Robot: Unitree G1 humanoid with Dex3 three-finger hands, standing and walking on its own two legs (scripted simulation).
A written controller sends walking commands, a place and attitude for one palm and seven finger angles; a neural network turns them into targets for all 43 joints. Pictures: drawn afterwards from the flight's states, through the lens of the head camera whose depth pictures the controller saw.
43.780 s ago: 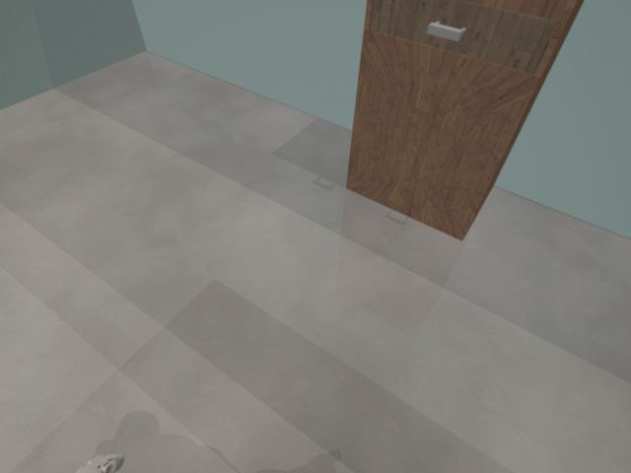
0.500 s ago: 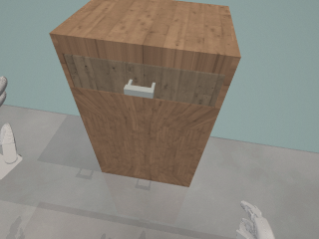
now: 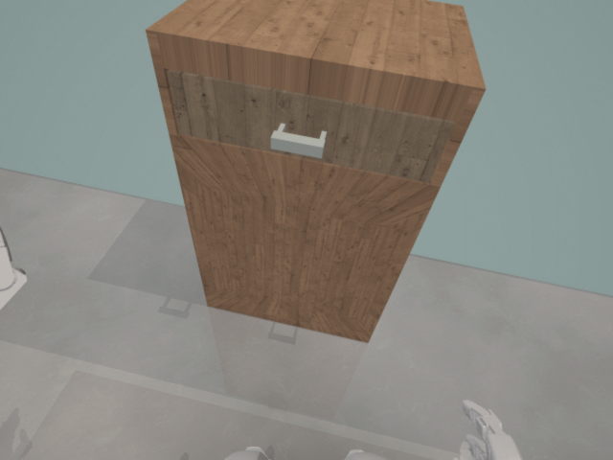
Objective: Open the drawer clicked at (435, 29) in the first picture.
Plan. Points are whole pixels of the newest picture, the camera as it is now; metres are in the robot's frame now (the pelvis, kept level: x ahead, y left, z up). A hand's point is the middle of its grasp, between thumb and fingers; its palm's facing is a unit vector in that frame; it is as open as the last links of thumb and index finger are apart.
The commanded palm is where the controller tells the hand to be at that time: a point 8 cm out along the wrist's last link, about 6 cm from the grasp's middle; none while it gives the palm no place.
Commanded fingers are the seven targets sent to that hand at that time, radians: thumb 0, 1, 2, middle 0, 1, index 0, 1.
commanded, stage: step back with the hand held close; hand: left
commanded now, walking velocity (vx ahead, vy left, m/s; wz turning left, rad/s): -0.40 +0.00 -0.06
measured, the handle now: (300, 138) +0.66 +0.04 +0.06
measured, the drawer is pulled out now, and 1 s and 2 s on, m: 0.00 0.00 0.00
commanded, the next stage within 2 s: stop stepping back and stand still in 0.36 s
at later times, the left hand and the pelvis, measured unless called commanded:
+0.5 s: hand out of the picture +0.11 +0.22 +0.26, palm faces +0.38 -0.84 -0.38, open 7.4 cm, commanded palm +0.04 +0.27 +0.25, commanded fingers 0.00 0.90 0.90 -0.20 -0.30 -0.20 -0.30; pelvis -0.11 +0.00 +0.01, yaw -5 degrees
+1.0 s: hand out of the picture -0.02 +0.25 +0.24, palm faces +0.44 -0.84 -0.31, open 7.4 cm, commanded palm -0.09 +0.30 +0.25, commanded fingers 0.00 0.90 0.90 -0.20 -0.30 -0.20 -0.30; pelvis -0.23 +0.02 +0.01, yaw -3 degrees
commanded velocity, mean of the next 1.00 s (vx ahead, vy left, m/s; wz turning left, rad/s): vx -0.04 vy -0.02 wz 0.01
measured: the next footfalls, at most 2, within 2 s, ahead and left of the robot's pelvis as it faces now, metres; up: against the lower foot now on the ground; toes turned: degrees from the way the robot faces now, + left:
right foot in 0.28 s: -0.19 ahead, -0.07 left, +0.00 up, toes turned -8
left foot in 0.46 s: +0.02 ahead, +0.07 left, +0.00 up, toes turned -5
